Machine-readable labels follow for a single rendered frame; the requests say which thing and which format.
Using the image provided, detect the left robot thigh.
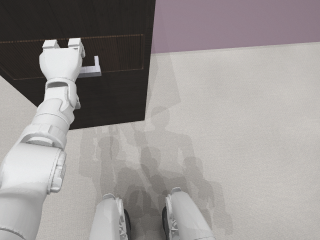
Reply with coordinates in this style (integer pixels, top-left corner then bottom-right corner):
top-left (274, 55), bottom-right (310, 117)
top-left (88, 197), bottom-right (125, 240)

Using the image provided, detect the left robot forearm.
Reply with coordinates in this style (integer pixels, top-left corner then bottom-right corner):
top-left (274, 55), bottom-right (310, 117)
top-left (0, 78), bottom-right (77, 188)

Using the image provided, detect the handle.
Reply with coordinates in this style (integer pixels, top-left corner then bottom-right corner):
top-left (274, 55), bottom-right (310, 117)
top-left (77, 56), bottom-right (102, 78)

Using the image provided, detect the left robot shin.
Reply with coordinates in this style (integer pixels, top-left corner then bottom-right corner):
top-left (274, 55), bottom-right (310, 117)
top-left (96, 193), bottom-right (128, 240)

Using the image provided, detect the drawer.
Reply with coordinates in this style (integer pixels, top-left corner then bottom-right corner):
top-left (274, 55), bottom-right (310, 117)
top-left (0, 34), bottom-right (144, 79)

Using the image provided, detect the left robot upper arm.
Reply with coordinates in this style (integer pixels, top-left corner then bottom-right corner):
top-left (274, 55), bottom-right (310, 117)
top-left (0, 142), bottom-right (67, 240)

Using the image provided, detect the left robot hand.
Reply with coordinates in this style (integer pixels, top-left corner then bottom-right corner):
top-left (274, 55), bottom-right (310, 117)
top-left (39, 38), bottom-right (86, 110)

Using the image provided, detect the cabinet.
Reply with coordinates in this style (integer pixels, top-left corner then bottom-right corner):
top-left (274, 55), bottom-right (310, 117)
top-left (0, 0), bottom-right (156, 130)

